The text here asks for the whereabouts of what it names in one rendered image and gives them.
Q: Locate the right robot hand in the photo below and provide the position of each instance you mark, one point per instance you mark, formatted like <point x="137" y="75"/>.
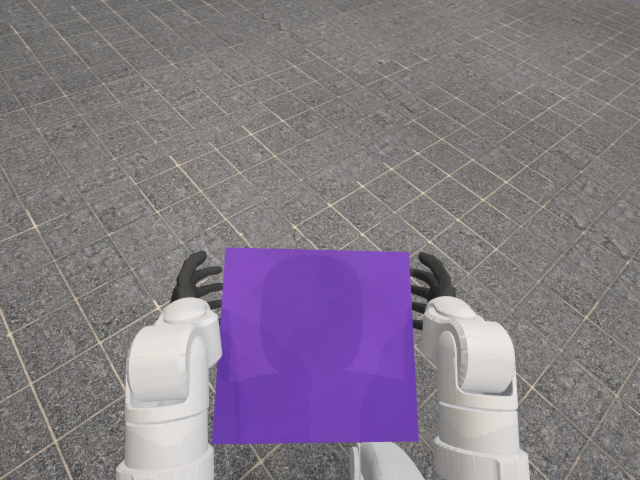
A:
<point x="439" y="282"/>

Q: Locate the left robot hand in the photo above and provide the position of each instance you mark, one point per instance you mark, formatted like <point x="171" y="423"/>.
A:
<point x="188" y="278"/>

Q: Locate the robot right thigh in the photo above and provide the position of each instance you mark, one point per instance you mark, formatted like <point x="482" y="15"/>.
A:
<point x="381" y="461"/>

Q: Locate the right robot forearm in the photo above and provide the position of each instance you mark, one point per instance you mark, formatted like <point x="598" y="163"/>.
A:
<point x="477" y="389"/>

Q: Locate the left robot forearm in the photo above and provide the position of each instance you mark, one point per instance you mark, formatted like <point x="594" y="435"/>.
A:
<point x="167" y="395"/>

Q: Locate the carton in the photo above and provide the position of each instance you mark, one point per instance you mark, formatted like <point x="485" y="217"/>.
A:
<point x="317" y="347"/>

